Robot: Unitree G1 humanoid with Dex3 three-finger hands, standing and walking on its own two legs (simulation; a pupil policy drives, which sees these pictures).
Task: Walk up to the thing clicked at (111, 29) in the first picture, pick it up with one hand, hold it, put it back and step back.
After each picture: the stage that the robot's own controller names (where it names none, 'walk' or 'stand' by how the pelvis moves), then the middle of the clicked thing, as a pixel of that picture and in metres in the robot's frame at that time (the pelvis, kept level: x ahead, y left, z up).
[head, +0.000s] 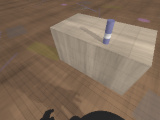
stand; (108, 32) +0.84 -0.12 +0.07
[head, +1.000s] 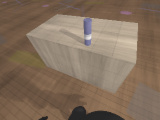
walk; (87, 33) +0.74 +0.11 +0.09
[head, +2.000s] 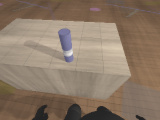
stand; (67, 47) +0.47 +0.21 +0.11
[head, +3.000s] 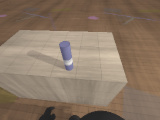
stand; (67, 57) +0.45 +0.21 +0.07
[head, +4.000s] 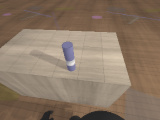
stand; (69, 58) +0.44 +0.20 +0.06
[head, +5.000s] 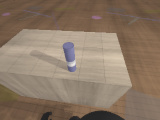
stand; (70, 58) +0.44 +0.19 +0.06
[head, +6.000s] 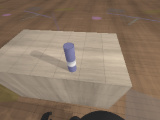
stand; (70, 59) +0.44 +0.19 +0.06
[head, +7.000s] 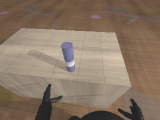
rise first; (69, 58) +0.43 +0.20 +0.07
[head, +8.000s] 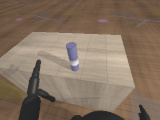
go down; (73, 58) +0.45 +0.20 +0.07
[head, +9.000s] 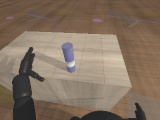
go down; (69, 59) +0.44 +0.19 +0.08
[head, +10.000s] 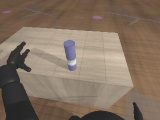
go down; (71, 57) +0.44 +0.18 +0.08
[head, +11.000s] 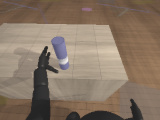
close in; (61, 55) +0.43 +0.20 +0.10
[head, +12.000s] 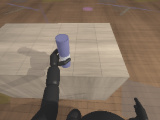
close; (64, 53) +0.44 +0.19 +0.11
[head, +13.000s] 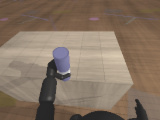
lift; (63, 67) +0.31 +0.18 +0.16
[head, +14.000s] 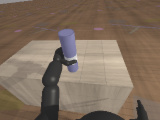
lift; (70, 53) +0.33 +0.15 +0.26
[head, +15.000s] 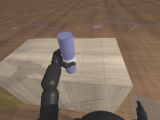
hold; (68, 55) +0.33 +0.16 +0.24
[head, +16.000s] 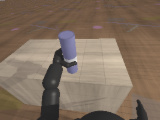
hold; (70, 55) +0.32 +0.15 +0.24
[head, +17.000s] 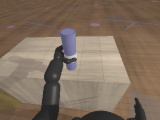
crouch; (70, 52) +0.36 +0.15 +0.23
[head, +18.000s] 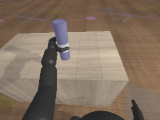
lower; (62, 42) +0.45 +0.20 +0.22
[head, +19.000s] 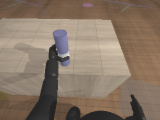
lower; (63, 50) +0.44 +0.19 +0.12
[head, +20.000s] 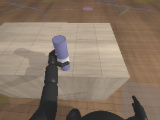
lower; (62, 55) +0.41 +0.19 +0.12
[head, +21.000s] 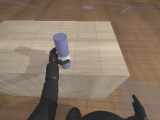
lower; (63, 53) +0.43 +0.19 +0.11
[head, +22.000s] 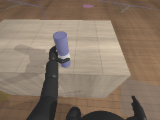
lower; (63, 52) +0.44 +0.19 +0.12
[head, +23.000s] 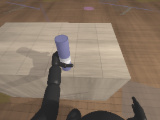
open; (64, 55) +0.42 +0.19 +0.11
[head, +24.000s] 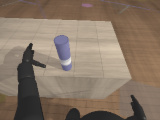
sink last; (64, 56) +0.41 +0.18 +0.11
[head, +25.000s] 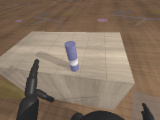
stand; (72, 58) +0.44 +0.20 +0.10
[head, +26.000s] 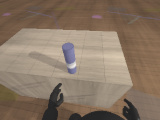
stand; (70, 60) +0.41 +0.19 +0.08
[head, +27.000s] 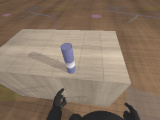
stand; (69, 60) +0.41 +0.20 +0.07
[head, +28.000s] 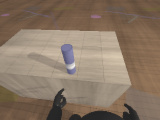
stand; (69, 61) +0.41 +0.19 +0.07
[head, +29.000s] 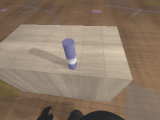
walk; (70, 56) +0.44 +0.18 +0.08
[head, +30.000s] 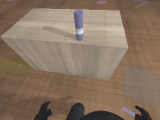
walk; (79, 27) +0.73 +0.17 +0.09
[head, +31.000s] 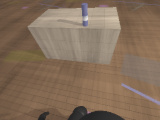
walk; (84, 15) +1.12 +0.19 +0.08
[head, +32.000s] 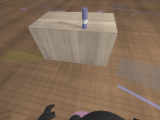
stand; (84, 19) +1.15 +0.17 +0.07
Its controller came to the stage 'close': yes
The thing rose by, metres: 0.19
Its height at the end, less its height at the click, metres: +0.00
